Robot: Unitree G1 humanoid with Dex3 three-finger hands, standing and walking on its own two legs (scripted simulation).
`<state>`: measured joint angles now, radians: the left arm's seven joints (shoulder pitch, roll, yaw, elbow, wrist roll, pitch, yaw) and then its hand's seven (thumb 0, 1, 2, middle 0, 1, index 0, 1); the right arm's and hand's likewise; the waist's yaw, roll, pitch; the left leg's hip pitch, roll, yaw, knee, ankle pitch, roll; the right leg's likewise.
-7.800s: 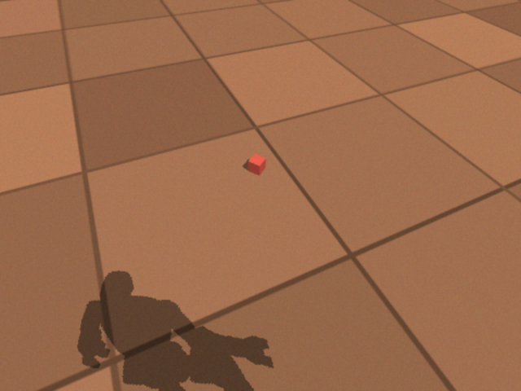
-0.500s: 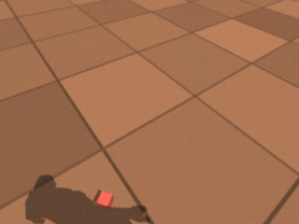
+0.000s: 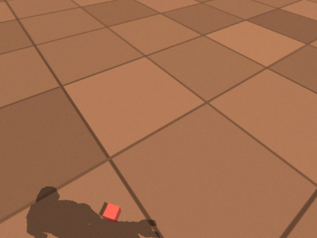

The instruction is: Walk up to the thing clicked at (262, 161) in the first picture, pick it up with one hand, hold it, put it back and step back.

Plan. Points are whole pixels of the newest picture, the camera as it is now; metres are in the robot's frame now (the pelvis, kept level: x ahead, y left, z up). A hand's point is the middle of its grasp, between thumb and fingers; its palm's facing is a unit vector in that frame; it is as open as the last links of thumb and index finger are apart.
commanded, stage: stand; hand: left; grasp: from above
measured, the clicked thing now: (112, 213) +0.40 +0.25 -0.75
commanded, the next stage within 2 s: rise first in 0.46 s
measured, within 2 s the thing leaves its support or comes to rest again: neither
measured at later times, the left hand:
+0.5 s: hand out of the picture +0.07 +0.25 -0.16, palm faces -0.04 -0.94 -0.35, open 7.4 cm
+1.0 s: hand out of the picture +0.13 +0.26 -0.19, palm faces -0.03 -0.89 -0.45, open 12.2 cm
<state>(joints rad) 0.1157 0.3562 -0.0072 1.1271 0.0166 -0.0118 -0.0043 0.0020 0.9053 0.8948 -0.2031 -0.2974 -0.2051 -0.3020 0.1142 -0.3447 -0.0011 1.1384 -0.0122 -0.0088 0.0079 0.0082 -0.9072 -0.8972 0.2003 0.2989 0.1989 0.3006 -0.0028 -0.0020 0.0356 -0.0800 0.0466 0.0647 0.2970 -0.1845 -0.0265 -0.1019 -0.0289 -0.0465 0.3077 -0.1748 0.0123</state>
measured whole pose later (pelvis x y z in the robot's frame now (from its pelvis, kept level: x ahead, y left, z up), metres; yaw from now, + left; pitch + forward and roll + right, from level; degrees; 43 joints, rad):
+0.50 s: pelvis +0.00 +0.00 +0.00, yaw +0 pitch -2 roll +0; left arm 0.12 0.36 -0.01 1.13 0.02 -0.01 -0.01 0.00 0.91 0.89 -0.20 -0.30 -0.21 -0.30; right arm 0.12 -0.35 0.00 1.14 -0.01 -0.01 0.01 0.01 -0.91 -0.90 0.20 0.30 0.20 0.30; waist 0.00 0.00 0.04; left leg -0.08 0.05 0.06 0.29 -0.18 -0.03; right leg -0.10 -0.03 -0.05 0.31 -0.17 0.01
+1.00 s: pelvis -0.02 +0.01 -0.03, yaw +1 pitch +10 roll +0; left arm 0.00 0.29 0.15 0.94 0.18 0.16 0.09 0.00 -0.14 0.88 -0.17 -0.92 -0.17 -0.93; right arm 0.26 -0.23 -0.02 0.69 0.02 -0.06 -0.01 0.01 -0.90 -0.90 0.20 0.30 0.20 0.30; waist -0.03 -0.01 -0.03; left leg -0.53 0.05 0.04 0.71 -0.34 -0.01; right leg -0.53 -0.05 -0.05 0.69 -0.32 0.02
